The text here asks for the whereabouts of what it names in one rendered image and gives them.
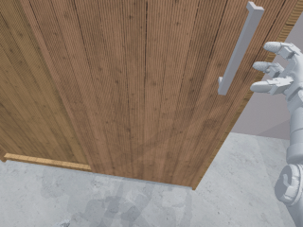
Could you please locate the wardrobe door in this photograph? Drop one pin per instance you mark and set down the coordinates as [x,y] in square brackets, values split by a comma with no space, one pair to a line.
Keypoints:
[139,78]
[33,119]

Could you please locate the handle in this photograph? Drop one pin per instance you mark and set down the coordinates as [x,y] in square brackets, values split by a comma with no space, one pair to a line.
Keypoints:
[247,32]

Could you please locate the robot right upper arm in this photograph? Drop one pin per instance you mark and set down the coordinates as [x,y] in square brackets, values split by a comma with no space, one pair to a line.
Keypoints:
[289,190]

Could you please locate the right robot forearm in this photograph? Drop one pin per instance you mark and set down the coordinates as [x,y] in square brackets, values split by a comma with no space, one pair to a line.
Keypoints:
[294,99]

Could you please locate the right robot hand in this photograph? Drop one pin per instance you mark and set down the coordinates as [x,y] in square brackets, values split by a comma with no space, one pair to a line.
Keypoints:
[293,71]

